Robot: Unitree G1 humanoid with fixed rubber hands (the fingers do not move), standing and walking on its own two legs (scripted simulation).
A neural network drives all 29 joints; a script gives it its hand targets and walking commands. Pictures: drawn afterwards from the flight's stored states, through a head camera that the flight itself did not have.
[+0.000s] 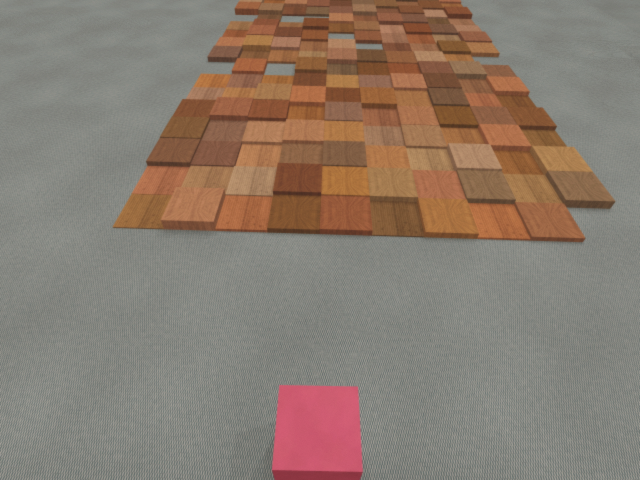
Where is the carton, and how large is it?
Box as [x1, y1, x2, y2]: [272, 385, 362, 479]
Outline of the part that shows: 279,385 272,471 274,478 359,479 362,472 357,387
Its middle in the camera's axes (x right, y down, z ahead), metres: +0.00 +0.54 +1.05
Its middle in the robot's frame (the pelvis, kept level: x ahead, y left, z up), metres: +0.38 +0.00 -0.66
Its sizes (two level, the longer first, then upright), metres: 0.210 0.200 0.250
